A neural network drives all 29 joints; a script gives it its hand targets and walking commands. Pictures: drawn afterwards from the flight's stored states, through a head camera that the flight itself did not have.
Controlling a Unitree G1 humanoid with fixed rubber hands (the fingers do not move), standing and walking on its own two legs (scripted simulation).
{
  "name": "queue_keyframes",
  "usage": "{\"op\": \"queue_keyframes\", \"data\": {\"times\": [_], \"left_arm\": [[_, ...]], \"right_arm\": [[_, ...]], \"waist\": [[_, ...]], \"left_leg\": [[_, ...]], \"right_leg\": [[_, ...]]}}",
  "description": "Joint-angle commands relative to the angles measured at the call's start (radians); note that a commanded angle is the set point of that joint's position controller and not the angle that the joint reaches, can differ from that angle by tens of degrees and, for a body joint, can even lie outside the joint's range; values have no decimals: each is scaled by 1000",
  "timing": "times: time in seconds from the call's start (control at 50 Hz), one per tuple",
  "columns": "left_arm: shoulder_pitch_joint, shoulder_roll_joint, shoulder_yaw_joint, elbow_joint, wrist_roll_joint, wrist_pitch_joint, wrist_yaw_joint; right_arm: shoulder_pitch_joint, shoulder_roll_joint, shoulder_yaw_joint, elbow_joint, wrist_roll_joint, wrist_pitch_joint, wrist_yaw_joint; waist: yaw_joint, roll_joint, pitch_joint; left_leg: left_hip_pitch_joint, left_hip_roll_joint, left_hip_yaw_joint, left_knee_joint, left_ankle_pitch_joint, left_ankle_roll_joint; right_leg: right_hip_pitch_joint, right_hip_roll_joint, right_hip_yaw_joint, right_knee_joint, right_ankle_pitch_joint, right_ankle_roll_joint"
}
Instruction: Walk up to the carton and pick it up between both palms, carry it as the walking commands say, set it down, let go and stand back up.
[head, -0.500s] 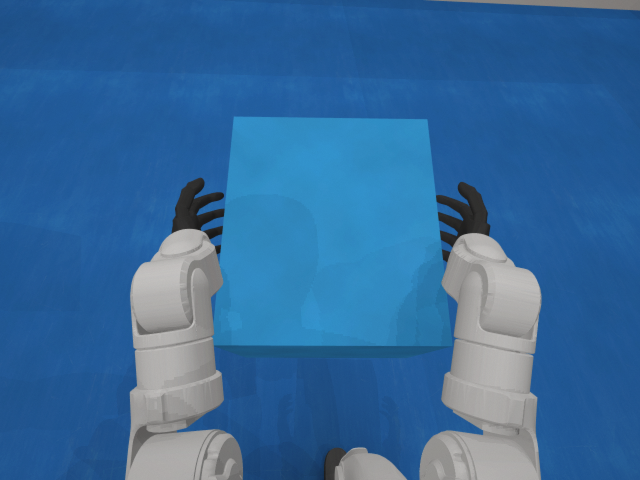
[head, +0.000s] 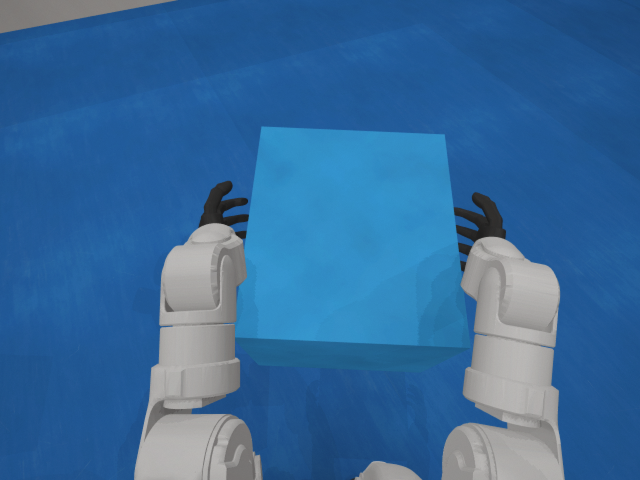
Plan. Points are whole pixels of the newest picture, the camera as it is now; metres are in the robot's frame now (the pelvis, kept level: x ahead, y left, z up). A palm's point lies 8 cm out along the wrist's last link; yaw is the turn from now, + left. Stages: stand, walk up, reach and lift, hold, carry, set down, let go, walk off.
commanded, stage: carry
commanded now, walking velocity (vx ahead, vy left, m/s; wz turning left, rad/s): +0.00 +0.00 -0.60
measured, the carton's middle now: (345, 257) +0.38 -0.03 +0.02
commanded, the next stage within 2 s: none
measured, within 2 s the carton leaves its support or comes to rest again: neither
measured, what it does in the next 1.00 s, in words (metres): walks backwards, turning right: left foot, then right foot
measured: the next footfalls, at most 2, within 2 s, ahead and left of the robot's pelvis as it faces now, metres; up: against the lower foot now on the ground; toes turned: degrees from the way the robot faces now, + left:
left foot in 0.34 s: -0.03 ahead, +0.14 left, +0.00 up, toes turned -5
right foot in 0.72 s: -0.13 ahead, -0.12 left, +0.00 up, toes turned -35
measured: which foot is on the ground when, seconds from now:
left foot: up 0.00-0.32, down 0.34-0.74, up 0.76-1.00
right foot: down 0.00-0.34, up 0.36-0.70, down 0.72-1.00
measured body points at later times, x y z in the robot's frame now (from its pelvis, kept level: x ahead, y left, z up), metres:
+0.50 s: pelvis -0.09 +0.03 +0.02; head -0.06 +0.06 +0.47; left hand +0.29 +0.13 +0.12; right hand +0.22 -0.18 +0.13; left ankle -0.07 +0.14 -0.72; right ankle -0.09 -0.10 -0.64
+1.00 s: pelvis -0.18 +0.03 +0.00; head -0.14 +0.00 +0.45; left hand +0.19 -0.07 +0.09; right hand +0.00 -0.32 +0.10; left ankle -0.10 +0.13 -0.68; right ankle -0.16 -0.10 -0.72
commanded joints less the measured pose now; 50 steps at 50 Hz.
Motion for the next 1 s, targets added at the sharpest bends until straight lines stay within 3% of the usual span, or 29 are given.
{"op": "queue_keyframes", "data": {"times": [0.0, 0.08, 0.2, 0.24, 0.28, 0.3, 0.32, 0.34, 0.36, 0.38, 0.4, 0.42, 0.46, 0.54, 0.62, 0.66, 0.68, 0.7, 0.72, 0.74, 0.76, 0.78, 0.8, 0.82, 0.86, 0.92, 0.98], "left_arm": [[-629, -886, -597, -151, -344, -31, -212], [-581, -856, -608, -163, -342, -27, -213], [-559, -827, -640, -177, -367, -16, -229], [-564, -822, -653, -175, -378, -11, -234], [-593, -816, -664, -169, -387, -7, -235], [-605, -810, -669, -161, -390, -4, -235], [-589, -805, -670, -145, -384, 4, -234], [-568, -822, -669, -129, -378, 11, -238], [-621, -849, -691, -144, -392, 15, -243], [-719, -853, -687, -125, -402, 11, -241], [-729, -868, -699, -116, -409, 10, -242], [-754, -885, -717, -109, -419, 6, -240], [-695, -903, -735, -73, -421, 14, -238], [-651, -887, -696, -19, -404, 34, -220], [-598, -875, -668, 9, -386, 54, -215], [-591, -875, -647, 7, -379, 55, -219], [-597, -872, -637, 8, -375, 53, -221], [-624, -861, -621, 16, -370, 48, -222], [-644, -845, -605, 50, -359, 39, -220], [-597, -836, -594, 43, -350, 31, -214], [-553, -845, -591, -15, -352, 30, -214], [-573, -856, -585, -53, -343, 19, -214], [-584, -866, -591, -85, -335, 8, -216], [-615, -878, -596, -116, -337, -4, -218], [-635, -884, -602, -166, -340, -18, -219], [-608, -865, -614, -173, -337, -18, -221], [-586, -839, -623, -167, -340, -14, -225]], "right_arm": [[-779, 1046, 774, -104, 440, -47, 242], [-739, 1030, 782, -118, 423, -51, 226], [-638, 1000, 748, -105, 359, -43, 202], [-617, 988, 727, -99, 336, -41, 195], [-611, 975, 701, -87, 318, -38, 189], [-597, 969, 684, -76, 307, -36, 187], [-560, 958, 658, -60, 294, -32, 186], [-540, 929, 629, -45, 273, -31, 188], [-547, 923, 637, -60, 265, -37, 190], [-643, 911, 651, -87, 274, -41, 191], [-654, 908, 642, -85, 266, -43, 191], [-672, 906, 628, -82, 263, -47, 191], [-641, 881, 601, -98, 254, -44, 189], [-602, 843, 554, -66, 231, -20, 184], [-576, 829, 544, -53, 234, 0, 192], [-602, 842, 571, -64, 251, 3, 195], [-624, 849, 586, -62, 261, 2, 195], [-675, 849, 600, -55, 269, -2, 193], [-729, 846, 617, -45, 276, -2, 191], [-743, 864, 662, -82, 311, 6, 202], [-719, 915, 688, -85, 343, 4, 209], [-761, 965, 727, -96, 379, -4, 219], [-778, 1001, 753, -104, 400, -12, 228], [-798, 1030, 768, -109, 420, -22, 235], [-794, 1060, 778, -120, 445, -33, 242], [-771, 1052, 784, -124, 435, -38, 235], [-732, 1026, 771, -112, 407, -37, 224]], "waist": [[63, -174, -546], [72, -163, -573], [76, -198, -580], [77, -214, -582], [70, -230, -590], [56, -220, -588], [51, -134, -563], [37, 105, -505], [31, 297, -434], [40, 161, -383], [45, 70, -358], [44, 65, -361], [46, 165, -378], [23, 227, -405], [11, 303, -437], [17, 278, -454], [28, 231, -458], [42, 141, -477], [52, -90, -500], [65, -333, -509], [64, -235, -527], [66, -204, -530], [67, -198, -527], [67, -205, -524], [68, -183, -548], [75, -166, -573], [79, -167, -591]], "left_leg": [[-116, -15, -61, 42, 48, -1], [-67, -73, -62, -33, 74, 19], [44, -145, -61, -211, 70, 48], [137, -175, -49, -325, 68, 60], [318, -183, -32, -532, 99, 81], [465, -159, -24, -699, 166, 94], [607, -45, -123, -768, 163, 120], [671, 180, -323, -818, 138, 198], [573, 408, -457, -811, 423, 306], [514, 401, -344, -768, 646, 328], [470, 331, -240, -729, 743, 302], [500, 259, -128, -694, 812, 265], [584, 190, -16, -614, 959, 212], [611, 198, 15, -538, 1004, 199], [590, 245, 23, -491, 1021, 170], [550, 255, 52, -431, 939, 131], [473, 241, 82, -377, 870, 94], [342, 216, 77, -314, 693, 64], [79, 135, 94, -163, 280, 9], [-105, 6, 98, -46, -109, -33], [-111, 4, 5, 21, -120, -24], [-113, -1, -29, 40, -97, -11], [-120, 0, -51, 44, -50, -2], [-129, 1, -61, 36, 5, 1], [-103, -19, -55, -3, 59, 5], [-58, -65, -52, -63, 78, 21], [6, -98, -52, -147, 85, 44]], "right_leg": [[488, -269, 273, -120, 655, -134], [461, -283, 357, -191, 457, -135], [441, -264, 443, -235, 406, -112], [405, -246, 447, -247, 395, -90], [319, -208, 419, -242, 363, -41], [233, -164, 381, -217, 323, 10], [80, -115, 336, -161, 191, 47], [-141, -1, 194, -13, -11, 112], [-262, 31, 66, 289, -244, 125], [-264, -27, 81, 480, -251, 115], [-237, -38, 109, 565, -232, 104], [-249, -43, 117, 575, -196, 102], [-251, -14, 54, 498, -181, 117], [-181, 19, -57, 297, -171, 124], [-82, 23, -97, 99, -157, 105], [16, 18, -111, -62, -78, 88], [130, 1, -99, -185, 40, 80], [280, -58, -16, -242, 150, 70], [490, -231, 204, -146, 776, -5], [566, -359, 379, -93, 1131, -124], [564, -350, 348, -69, 1106, -147], [530, -339, 327, -97, 932, -145], [506, -325, 316, -130, 762, -139], [499, -302, 299, -142, 669, -136], [485, -278, 278, -149, 569, -133], [457, -289, 334, -210, 406, -135], [442, -294, 353, -249, 333, -128]]}}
